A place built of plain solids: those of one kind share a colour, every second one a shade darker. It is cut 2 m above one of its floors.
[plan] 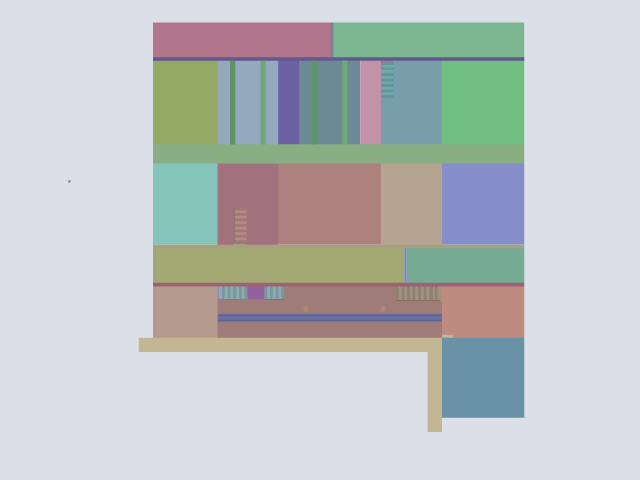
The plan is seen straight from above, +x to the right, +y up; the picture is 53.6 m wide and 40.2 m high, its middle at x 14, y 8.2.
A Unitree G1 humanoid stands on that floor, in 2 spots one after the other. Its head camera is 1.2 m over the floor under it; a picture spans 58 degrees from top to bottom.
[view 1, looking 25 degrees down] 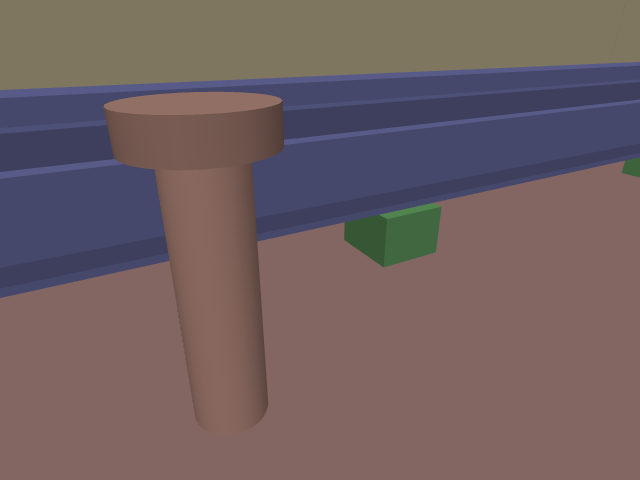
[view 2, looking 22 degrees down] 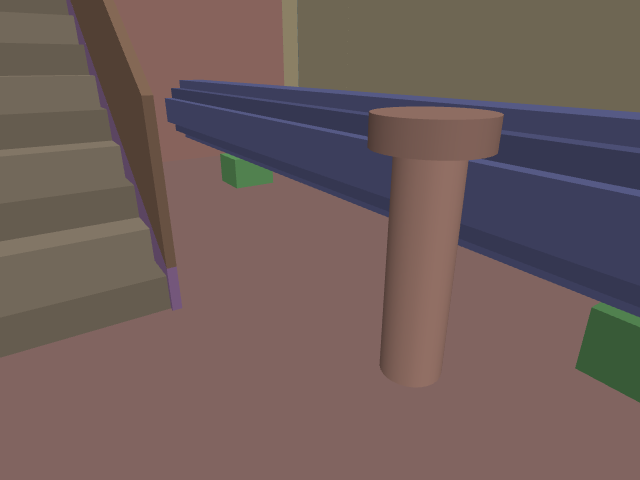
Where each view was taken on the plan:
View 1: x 13.10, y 3.63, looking -119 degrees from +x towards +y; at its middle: floor_aisle_concrete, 2.84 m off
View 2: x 18.27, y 3.63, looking -34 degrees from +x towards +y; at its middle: floor_aisle_concrete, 3.20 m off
